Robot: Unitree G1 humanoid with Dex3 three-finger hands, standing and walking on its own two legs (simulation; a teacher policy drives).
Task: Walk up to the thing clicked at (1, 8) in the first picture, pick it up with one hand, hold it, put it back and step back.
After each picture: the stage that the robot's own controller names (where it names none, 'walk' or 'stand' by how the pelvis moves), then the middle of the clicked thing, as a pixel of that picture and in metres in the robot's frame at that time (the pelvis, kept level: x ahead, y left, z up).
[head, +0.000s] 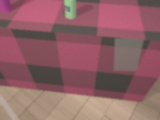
stand; out of the picture +0.94 +0.49 +0.06
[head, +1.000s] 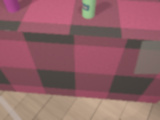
walk; out of the picture +0.84 +0.38 +0.09
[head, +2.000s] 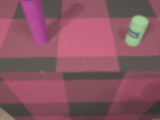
stand; (35, 17) +0.59 +0.18 +0.08
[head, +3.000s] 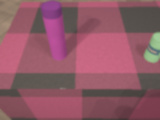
stand; (55, 34) +0.53 +0.15 +0.07
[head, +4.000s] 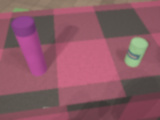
stand; (32, 49) +0.45 +0.21 +0.06
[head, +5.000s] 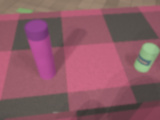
stand; (42, 53) +0.44 +0.17 +0.05
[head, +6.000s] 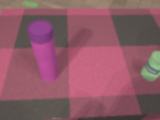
stand; (45, 55) +0.41 +0.16 +0.06
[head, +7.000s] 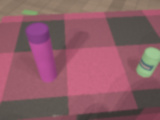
stand; (43, 56) +0.43 +0.15 +0.05
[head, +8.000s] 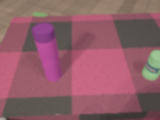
rise first; (49, 55) +0.44 +0.16 +0.06
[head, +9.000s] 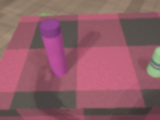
go down; (55, 51) +0.46 +0.15 +0.06
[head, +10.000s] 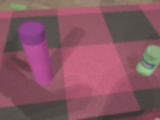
go down; (38, 57) +0.41 +0.14 +0.07
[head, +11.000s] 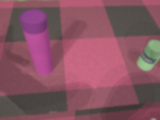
approach; (40, 47) +0.44 +0.14 +0.08
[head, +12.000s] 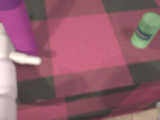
close; (18, 28) +0.46 +0.16 +0.12
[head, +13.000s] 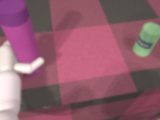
lift; (23, 43) +0.41 +0.16 +0.13
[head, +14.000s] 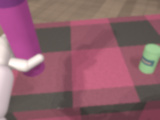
lift; (21, 36) +0.33 +0.16 +0.27
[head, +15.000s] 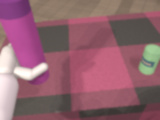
hold; (27, 45) +0.33 +0.15 +0.23
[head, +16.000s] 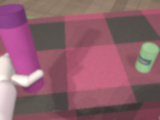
hold; (23, 53) +0.34 +0.17 +0.19
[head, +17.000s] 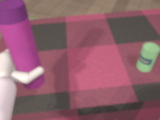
hold; (23, 50) +0.34 +0.17 +0.20
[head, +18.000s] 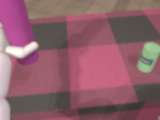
crouch; (16, 25) +0.38 +0.18 +0.25
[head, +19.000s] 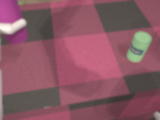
lower; (4, 2) +0.49 +0.20 +0.23
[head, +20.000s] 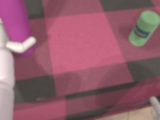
lower; (15, 20) +0.48 +0.16 +0.13
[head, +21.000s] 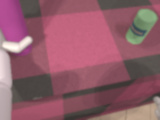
lower; (11, 20) +0.48 +0.17 +0.12
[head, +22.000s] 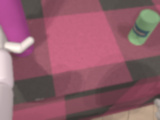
lower; (13, 21) +0.48 +0.17 +0.12
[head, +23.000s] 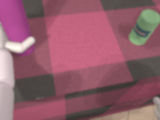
rest; (14, 20) +0.48 +0.16 +0.12
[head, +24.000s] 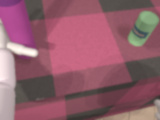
withdraw; (17, 25) +0.47 +0.16 +0.12
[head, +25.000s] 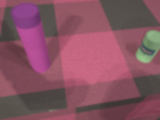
sink last; (34, 43) +0.44 +0.15 +0.10
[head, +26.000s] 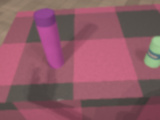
stand; (51, 42) +0.49 +0.16 +0.09
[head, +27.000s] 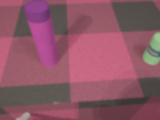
stand; (44, 38) +0.46 +0.15 +0.10
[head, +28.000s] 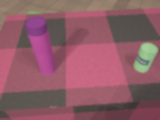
stand; (42, 49) +0.47 +0.17 +0.06
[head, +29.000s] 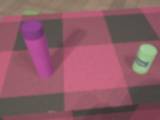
stand; (39, 52) +0.45 +0.18 +0.05
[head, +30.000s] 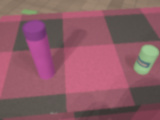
stand; (41, 53) +0.45 +0.17 +0.05
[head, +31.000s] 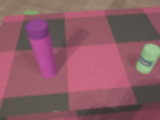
stand; (44, 52) +0.45 +0.16 +0.05
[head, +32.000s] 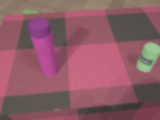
stand; (45, 51) +0.46 +0.15 +0.05
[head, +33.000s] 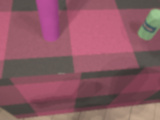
walk; (48, 12) +0.55 +0.14 +0.07
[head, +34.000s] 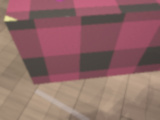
walk; out of the picture +0.94 +0.18 +0.07
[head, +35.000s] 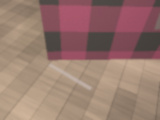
stand; out of the picture +1.35 +0.07 +0.07
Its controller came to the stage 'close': yes
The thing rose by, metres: 0.20
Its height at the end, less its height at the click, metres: +0.00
